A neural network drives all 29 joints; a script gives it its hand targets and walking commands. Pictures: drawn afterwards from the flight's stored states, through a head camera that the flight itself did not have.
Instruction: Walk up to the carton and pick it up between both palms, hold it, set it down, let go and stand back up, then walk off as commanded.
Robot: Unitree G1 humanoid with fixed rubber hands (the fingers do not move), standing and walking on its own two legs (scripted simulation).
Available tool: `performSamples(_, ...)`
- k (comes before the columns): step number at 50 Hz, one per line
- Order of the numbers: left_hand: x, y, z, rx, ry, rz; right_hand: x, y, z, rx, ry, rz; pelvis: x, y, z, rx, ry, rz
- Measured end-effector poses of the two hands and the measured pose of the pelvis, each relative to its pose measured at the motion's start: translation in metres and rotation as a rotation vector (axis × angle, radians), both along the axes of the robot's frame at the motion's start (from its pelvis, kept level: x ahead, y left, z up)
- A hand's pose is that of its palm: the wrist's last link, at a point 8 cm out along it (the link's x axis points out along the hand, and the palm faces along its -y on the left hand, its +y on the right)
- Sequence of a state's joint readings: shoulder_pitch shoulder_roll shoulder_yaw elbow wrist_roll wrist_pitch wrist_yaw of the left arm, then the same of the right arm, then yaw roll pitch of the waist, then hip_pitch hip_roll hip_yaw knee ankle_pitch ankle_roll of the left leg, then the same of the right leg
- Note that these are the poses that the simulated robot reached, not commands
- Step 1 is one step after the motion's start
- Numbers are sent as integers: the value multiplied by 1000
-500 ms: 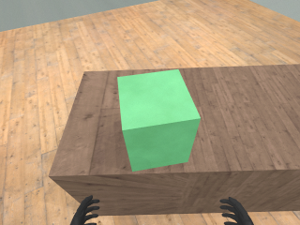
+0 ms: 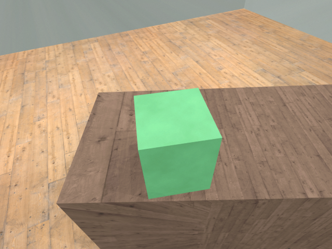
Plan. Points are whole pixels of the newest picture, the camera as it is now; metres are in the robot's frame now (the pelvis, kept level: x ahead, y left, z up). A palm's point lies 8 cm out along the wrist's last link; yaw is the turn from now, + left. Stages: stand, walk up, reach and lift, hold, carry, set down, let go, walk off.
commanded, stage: stand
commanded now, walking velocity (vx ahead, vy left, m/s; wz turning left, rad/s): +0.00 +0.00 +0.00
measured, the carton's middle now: (173, 144) +0.43 +0.00 -0.01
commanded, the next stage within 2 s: walk off in 0.54 s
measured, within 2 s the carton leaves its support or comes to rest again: neither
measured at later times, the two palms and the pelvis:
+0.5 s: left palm out of the picture -0.01 +0.29 -0.12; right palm out of the picture +0.00 -0.27 -0.12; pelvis -0.05 +0.01 +0.00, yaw +1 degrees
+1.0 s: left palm out of the picture -0.04 +0.29 -0.11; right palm out of the picture +0.01 -0.31 -0.14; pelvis -0.12 -0.01 -0.03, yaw -2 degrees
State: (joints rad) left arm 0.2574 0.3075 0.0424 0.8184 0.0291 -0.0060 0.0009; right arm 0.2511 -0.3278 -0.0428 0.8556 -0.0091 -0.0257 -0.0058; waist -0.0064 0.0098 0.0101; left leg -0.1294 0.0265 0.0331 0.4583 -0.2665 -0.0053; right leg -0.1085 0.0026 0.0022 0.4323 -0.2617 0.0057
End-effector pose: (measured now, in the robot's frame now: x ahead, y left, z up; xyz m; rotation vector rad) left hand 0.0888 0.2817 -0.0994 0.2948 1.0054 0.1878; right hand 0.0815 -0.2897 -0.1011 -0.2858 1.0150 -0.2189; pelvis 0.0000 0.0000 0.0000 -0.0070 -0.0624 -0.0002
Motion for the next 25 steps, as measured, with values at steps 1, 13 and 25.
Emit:
performSamples(1, -6, 2, -1, 2, 15, 8, -5, -1, -1, -3, 12, -2, -1, 0, 0, -1, -2, 1)
performSamples(13, -62, 5, -14, -21, 125, 39, -47, 9, -10, 12, 107, 5, -24, 6, 2, -3, -27, 12)
performSamples(25, -97, 10, -21, -33, 156, 46, -84, 22, -15, 32, 156, -5, -48, 13, 2, -2, -41, 18)
